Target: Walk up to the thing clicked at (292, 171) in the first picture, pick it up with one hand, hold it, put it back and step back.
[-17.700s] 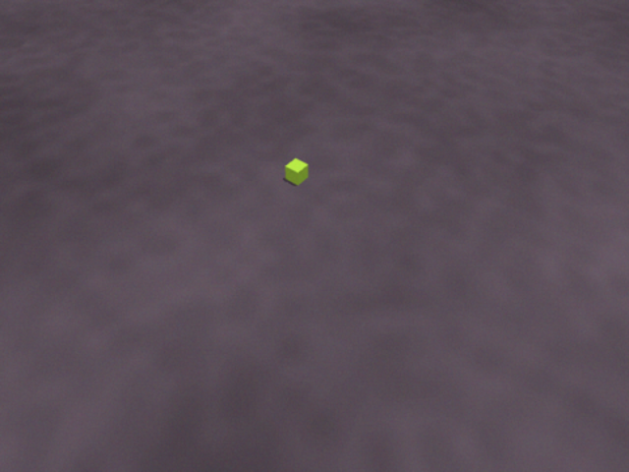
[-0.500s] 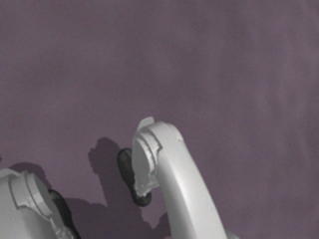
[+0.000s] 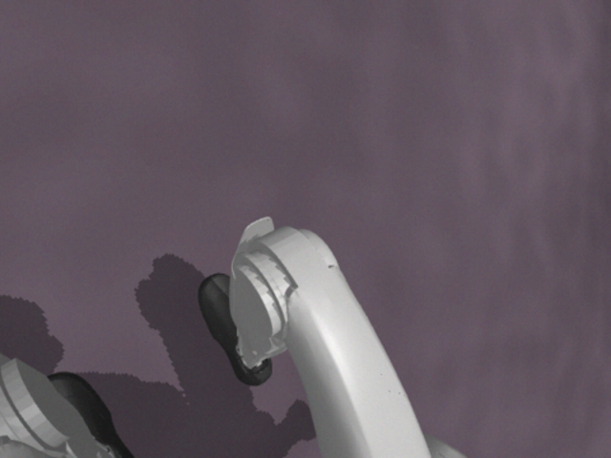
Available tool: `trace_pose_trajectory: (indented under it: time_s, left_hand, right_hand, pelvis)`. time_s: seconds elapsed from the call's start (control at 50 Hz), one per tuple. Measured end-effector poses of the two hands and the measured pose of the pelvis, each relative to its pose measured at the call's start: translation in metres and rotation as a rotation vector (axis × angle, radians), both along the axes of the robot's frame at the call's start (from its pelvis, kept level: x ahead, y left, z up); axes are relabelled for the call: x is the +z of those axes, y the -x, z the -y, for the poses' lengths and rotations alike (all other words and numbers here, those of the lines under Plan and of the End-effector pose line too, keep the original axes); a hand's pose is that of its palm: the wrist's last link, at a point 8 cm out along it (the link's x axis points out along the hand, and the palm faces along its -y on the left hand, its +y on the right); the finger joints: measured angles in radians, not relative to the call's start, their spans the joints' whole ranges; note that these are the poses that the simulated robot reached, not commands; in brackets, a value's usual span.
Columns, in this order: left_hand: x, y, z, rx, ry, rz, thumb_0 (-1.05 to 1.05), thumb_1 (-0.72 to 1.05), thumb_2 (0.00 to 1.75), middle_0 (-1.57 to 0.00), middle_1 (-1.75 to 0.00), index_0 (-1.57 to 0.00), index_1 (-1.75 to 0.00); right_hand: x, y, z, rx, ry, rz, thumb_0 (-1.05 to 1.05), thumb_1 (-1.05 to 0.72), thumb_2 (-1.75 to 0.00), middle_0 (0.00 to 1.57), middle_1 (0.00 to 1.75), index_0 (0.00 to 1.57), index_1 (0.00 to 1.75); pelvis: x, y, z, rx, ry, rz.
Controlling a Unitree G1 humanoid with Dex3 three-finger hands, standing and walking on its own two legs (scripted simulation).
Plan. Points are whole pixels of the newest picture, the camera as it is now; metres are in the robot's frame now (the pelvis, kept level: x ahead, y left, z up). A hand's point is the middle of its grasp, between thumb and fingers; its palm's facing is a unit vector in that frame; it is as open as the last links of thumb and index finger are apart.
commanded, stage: rest palm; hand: left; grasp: from above
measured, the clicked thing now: out of the picture +0.50 +0.33 -0.29
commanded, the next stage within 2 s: none
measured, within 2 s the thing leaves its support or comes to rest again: neither
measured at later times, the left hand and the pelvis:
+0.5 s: hand out of the picture +0.49 +0.31 -0.26, palm faces -0.07 -0.44 -0.89, open 13.9 cm; pelvis +0.00 +0.00 +0.00, yaw -1 degrees
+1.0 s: hand out of the picture +0.48 +0.32 -0.27, palm faces -0.07 -0.44 -0.90, open 13.7 cm; pelvis +0.00 +0.00 +0.00, yaw -2 degrees
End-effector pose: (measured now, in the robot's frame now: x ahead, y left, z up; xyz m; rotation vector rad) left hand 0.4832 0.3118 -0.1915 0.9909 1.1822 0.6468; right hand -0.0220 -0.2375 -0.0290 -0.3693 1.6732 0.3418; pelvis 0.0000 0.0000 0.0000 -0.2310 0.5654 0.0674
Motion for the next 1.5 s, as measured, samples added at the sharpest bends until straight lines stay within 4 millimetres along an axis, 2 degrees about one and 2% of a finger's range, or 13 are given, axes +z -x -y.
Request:
trace_pose_trajectory:
  time_s: [0.22,0.48,1.5]
  left_hand:
    - [-0.004,0.0,-0.01,0.047,-0.002,0.011,0.0,-0.52,0.99,-0.16,-0.9,-0.12,-0.95]
    - [-0.013,-0.005,-0.004,0.016,-0.006,0.001,0.0,-0.48,0.95,-0.16,-0.91,-0.13,-0.95]
    - [-0.022,-0.002,-0.015,0.024,-0.012,0.002,0.0,-0.43,0.94,-0.17,-0.89,-0.15,-0.93]
  right_hand:
    - [0.002,0.0,-0.003,0.013,-0.011,-0.016,0.0,-0.92,-0.9,0.2,0.3,0.2,0.3]
    - [0.005,-0.009,-0.002,0.028,0.005,-0.002,0.0,-0.92,-0.9,0.2,0.3,0.2,0.3]
    - [0.013,-0.012,-0.004,0.049,0.034,-0.003,0.0,-0.92,-0.9,0.2,0.3,0.2,0.3]
  pelvis:
    - [-0.002,-0.001,-0.002,-0.002,0.01,-0.002]
    - [-0.002,-0.003,-0.002,-0.006,0.02,-0.004]
    - [0.001,-0.004,-0.005,-0.013,0.036,-0.007]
